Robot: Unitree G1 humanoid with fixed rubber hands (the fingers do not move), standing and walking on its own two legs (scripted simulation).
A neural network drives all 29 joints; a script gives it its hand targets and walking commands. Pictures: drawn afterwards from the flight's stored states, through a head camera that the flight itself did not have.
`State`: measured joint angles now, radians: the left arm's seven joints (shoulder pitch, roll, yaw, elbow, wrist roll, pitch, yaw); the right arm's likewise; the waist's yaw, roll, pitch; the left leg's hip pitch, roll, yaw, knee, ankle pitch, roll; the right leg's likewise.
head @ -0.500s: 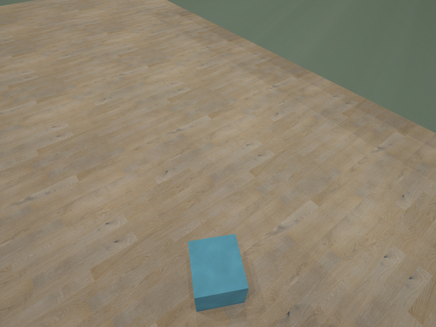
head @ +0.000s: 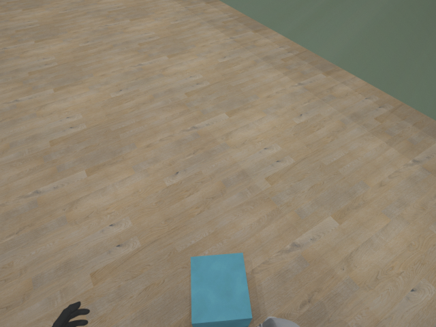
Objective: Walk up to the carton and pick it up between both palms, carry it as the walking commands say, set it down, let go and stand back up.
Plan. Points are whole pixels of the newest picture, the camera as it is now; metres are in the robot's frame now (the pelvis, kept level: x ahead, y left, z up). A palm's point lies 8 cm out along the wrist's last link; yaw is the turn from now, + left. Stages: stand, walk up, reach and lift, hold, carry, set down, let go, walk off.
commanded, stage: walk up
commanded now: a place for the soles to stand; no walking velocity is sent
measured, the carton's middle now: (219, 292) +0.36 +0.01 -0.65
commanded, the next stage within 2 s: none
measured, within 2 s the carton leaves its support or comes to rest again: neither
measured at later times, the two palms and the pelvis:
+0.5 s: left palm out of the picture +0.10 +0.31 -0.08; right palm (414, 303) +0.18 -0.35 -0.08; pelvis +0.00 -0.03 -0.01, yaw +2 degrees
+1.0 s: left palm out of the picture +0.04 +0.29 -0.09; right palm out of the picture +0.07 -0.36 -0.08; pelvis -0.04 -0.04 +0.01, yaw +1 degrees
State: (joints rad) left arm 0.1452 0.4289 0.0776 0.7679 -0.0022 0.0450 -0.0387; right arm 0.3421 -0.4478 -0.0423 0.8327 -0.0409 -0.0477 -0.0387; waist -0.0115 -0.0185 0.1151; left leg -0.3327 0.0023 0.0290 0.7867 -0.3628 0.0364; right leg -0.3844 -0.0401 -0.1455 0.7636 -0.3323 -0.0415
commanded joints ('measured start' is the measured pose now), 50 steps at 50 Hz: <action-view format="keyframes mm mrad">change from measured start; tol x16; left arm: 1 -34 159 41 -47 -18 8 15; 50 -15 227 17 114 21 -73 38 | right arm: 1 -89 -282 -68 -69 11 -14 -21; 50 -249 -172 -47 57 27 41 51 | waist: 1 10 87 37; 8 -6 -50 -257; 50 -7 50 -110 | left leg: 1 -144 337 -473 -339 351 275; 4 133 223 -218 -157 692 159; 8 -32 53 -92 138 348 9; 10 -6 42 -74 45 64 -8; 15 141 151 -203 -67 595 94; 20 -21 28 -63 104 237 11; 28 -75 219 -320 -273 82 152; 35 -70 40 -121 -109 -127 25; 41 -142 169 -287 -389 -282 93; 50 6 75 -162 -260 -127 35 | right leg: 1 -89 -5 216 331 -235 9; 4 -59 -25 183 20 -133 -1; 6 125 -17 145 -177 224 8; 10 135 -279 510 -145 613 -201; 15 67 -44 209 23 401 -16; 21 -16 -227 475 -182 403 -169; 30 96 31 154 40 -75 -5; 35 -28 -159 440 -259 -127 -106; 40 7 0 217 -128 -162 -9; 50 -10 -69 342 -303 -124 -34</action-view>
